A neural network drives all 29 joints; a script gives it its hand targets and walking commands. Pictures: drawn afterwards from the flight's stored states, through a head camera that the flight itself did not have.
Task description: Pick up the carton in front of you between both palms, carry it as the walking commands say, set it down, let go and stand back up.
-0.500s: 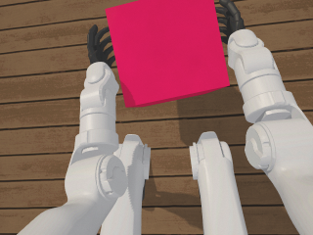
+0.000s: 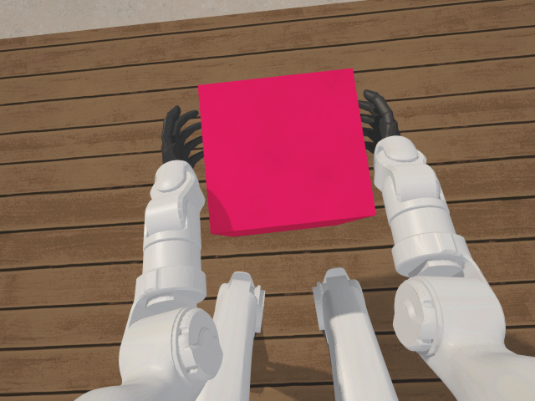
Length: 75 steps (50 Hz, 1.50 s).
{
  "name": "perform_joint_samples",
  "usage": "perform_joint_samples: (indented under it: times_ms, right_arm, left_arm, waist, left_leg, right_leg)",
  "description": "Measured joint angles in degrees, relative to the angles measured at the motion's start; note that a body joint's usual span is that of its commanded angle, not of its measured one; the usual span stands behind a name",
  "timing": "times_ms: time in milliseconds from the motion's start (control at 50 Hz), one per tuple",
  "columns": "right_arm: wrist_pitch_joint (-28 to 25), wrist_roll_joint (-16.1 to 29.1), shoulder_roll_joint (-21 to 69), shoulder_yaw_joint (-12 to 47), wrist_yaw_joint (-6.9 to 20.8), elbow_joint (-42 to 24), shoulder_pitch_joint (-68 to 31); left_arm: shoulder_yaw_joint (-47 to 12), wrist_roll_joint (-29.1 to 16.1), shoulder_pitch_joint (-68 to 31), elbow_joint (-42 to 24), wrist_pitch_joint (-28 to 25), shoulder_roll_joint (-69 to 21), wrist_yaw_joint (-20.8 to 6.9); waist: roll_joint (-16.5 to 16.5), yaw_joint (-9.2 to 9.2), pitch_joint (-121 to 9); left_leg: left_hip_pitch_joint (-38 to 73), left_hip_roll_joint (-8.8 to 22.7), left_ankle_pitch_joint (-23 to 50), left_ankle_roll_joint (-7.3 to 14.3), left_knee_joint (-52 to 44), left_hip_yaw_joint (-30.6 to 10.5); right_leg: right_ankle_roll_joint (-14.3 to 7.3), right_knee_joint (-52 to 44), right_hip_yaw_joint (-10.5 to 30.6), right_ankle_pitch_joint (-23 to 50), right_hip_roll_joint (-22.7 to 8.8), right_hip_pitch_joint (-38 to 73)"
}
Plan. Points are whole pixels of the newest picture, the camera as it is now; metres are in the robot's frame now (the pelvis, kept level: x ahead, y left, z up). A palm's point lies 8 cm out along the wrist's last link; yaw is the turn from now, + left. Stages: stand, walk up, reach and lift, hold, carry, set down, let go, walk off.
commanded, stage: reach and lift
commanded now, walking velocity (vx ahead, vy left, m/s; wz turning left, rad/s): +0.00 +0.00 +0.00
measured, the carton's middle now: (280, 169) +0.46 +0.00 -0.13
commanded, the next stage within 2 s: hold in 2.00 s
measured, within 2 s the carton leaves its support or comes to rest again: neither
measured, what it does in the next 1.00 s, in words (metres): rises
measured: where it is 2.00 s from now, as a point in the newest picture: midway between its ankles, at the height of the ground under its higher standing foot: (289, 351)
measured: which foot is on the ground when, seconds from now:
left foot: down 0.00-1.00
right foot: down 0.00-1.00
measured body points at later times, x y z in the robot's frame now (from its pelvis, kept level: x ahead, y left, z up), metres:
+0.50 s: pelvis +0.05 +0.00 +0.14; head +0.17 -0.01 +0.58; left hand +0.43 +0.15 +0.11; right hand +0.43 -0.15 +0.09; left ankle +0.10 +0.14 -0.50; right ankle +0.10 -0.13 -0.50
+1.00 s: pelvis +0.09 +0.01 +0.24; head +0.07 +0.01 +0.69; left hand +0.40 +0.16 +0.25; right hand +0.39 -0.15 +0.24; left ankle +0.10 +0.14 -0.50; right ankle +0.10 -0.13 -0.50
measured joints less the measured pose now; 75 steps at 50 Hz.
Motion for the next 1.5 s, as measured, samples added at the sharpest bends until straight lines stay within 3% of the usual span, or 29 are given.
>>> perform_joint_samples:
  times_ms: [340, 640, 800, 1020, 1200, 1500]
  right_arm:
    - [-1.84, -1.45, 5.77, -1.04, -0.92, -2.02, 15.52]
    - [-2.25, -0.6, 8.84, 1.03, -0.97, -7.78, 30.18]
    - [1.17, -0.77, 10.63, 2.8, -1.75, -11.88, 36.7]
    - [10.62, -2.77, 12.54, 4.91, -1.95, -19.36, 42.02]
    - [14.38, -6.63, 13.29, 2.13, -0.15, -18.03, 38.25]
    - [14.92, -7.13, 13.86, 1.37, 0.12, -20.05, 36.48]
  left_arm:
    - [-2.99, 1.42, 13.06, 2.48, -2.0, -1.13, -1.92]
    - [-8.14, 2.17, 25.83, -0.85, -2.04, -2.84, -2.73]
    - [-11.61, 2.32, 31.07, -3.08, 1.62, -1.95, -3.38]
    - [-14.71, 4.08, 34.55, -7.65, 10.63, -1.03, -5.13]
    - [-11.84, 8.26, 30.66, -6.22, 14.42, -2.06, -6.34]
    - [-10.78, 9.14, 29.15, -8.4, 14.86, -2.56, -7.06]
  waist:
    - [-0.2, -0.36, -2.32]
    - [-0.54, -0.83, -0.64]
    - [-0.79, -1.41, 1.43]
    - [-1.12, -2.09, 4.6]
    - [-1.2, -1.89, 8.58]
    - [-1.19, -1.95, 10.7]
  left_leg:
    - [26.75, 0.72, 1.58, 1.4, -18.7, -1.6]
    - [53.19, 2.09, 6.39, 2.95, -39.39, -2.35]
    - [70.02, 2.87, 9.96, 3.56, -51.79, -2.67]
    - [90.77, 3.78, 14.67, 4.0, -65.7, -3.14]
    - [94.46, 3.99, 15.5, 3.93, -66.25, -2.82]
    - [95.49, 4.26, 16.46, 3.63, -67.73, -2.99]
  right_leg:
    - [-0.86, -18.99, 0.41, 1.3, -0.62, 27.15]
    - [-1.15, -40.34, 1.5, 6.22, -1.47, 54.01]
    - [-1.41, -52.9, 2.03, 9.79, -2.25, 70.95]
    - [-1.71, -67.01, 2.11, 14.45, -3.3, 91.89]
    - [-1.77, -67.48, 2.16, 15.36, -3.23, 95.49]
    - [-2.0, -68.52, 1.57, 16.03, -3.3, 96.43]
